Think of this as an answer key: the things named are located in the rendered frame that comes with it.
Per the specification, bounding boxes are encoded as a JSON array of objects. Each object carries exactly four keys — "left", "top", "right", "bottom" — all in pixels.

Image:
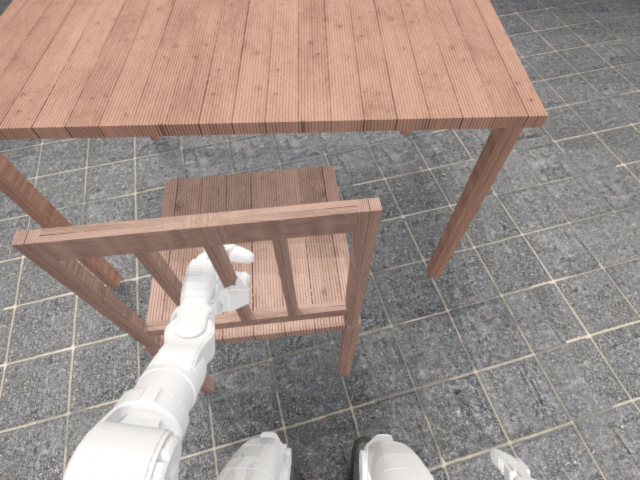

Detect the chair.
[{"left": 11, "top": 165, "right": 382, "bottom": 393}]

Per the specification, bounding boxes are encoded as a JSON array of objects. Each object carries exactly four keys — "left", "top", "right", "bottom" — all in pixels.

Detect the table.
[{"left": 0, "top": 0, "right": 548, "bottom": 287}]

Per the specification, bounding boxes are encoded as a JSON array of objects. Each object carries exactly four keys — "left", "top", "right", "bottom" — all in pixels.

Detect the left robot forearm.
[{"left": 63, "top": 302, "right": 215, "bottom": 480}]

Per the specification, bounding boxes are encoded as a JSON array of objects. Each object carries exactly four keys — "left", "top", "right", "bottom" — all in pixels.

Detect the robot right hand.
[{"left": 490, "top": 449, "right": 537, "bottom": 480}]

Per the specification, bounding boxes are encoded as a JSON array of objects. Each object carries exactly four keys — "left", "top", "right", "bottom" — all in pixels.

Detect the robot left upper arm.
[{"left": 68, "top": 421, "right": 182, "bottom": 480}]

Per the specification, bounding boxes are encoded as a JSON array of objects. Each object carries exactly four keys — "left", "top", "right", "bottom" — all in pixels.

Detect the robot left hand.
[{"left": 180, "top": 244, "right": 254, "bottom": 316}]

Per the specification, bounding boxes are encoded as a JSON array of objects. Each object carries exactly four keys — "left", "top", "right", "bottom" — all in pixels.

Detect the robot left thigh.
[{"left": 216, "top": 437, "right": 292, "bottom": 480}]

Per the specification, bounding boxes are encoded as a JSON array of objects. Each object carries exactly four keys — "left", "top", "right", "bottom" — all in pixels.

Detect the robot right foot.
[{"left": 351, "top": 437, "right": 372, "bottom": 480}]

